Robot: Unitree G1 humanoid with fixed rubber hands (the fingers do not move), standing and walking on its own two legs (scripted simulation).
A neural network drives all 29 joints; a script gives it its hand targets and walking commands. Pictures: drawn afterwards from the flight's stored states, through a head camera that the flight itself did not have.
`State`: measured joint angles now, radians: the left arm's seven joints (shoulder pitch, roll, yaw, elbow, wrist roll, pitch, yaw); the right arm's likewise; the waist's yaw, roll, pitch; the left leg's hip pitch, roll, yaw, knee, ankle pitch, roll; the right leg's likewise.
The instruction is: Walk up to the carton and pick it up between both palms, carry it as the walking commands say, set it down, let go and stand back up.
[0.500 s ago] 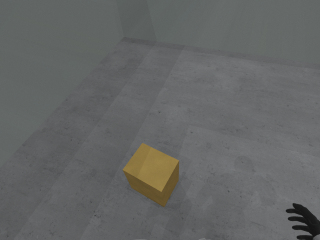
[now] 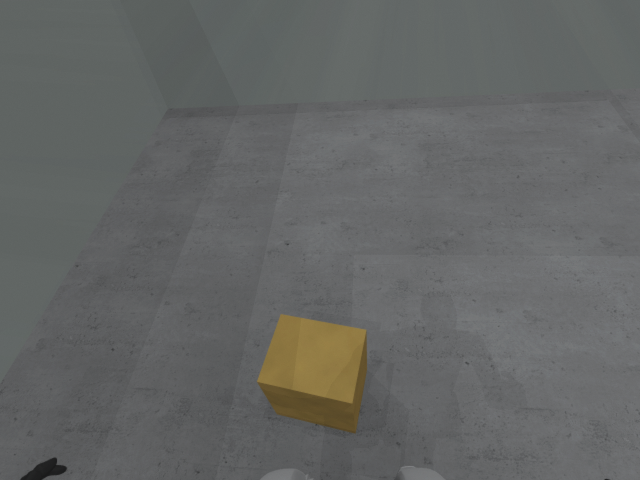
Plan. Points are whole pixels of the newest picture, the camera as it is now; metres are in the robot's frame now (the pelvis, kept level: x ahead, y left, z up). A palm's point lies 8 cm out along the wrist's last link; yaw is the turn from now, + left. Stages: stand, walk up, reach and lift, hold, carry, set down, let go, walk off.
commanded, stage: walk up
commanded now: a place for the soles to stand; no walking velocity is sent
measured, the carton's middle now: (318, 374) +0.49 +0.06 -0.61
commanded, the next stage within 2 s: none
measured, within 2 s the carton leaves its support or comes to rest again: neither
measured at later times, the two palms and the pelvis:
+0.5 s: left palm out of the picture +0.21 +0.51 -0.07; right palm out of the picture +0.05 -0.16 -0.08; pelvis +0.05 +0.19 +0.00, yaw -11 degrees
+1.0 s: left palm (8, 411) +0.28 +0.47 -0.08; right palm out of the picture +0.03 -0.15 -0.07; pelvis +0.06 +0.20 +0.01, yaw -18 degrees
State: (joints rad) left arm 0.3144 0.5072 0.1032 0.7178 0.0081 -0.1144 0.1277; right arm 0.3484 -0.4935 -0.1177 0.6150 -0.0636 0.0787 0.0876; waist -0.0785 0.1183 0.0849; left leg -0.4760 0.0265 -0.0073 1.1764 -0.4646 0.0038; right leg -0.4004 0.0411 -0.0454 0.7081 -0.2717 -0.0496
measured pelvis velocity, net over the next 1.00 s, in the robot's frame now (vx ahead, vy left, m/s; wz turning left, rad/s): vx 0.06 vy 0.20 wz -0.32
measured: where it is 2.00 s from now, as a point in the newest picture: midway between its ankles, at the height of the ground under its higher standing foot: outside the picture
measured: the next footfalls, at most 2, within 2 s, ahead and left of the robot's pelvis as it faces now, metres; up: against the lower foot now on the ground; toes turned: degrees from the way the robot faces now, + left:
left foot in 0.24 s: +0.13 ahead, +0.30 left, +0.00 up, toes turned -14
right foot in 0.54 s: +0.10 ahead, +0.08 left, +0.00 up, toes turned -13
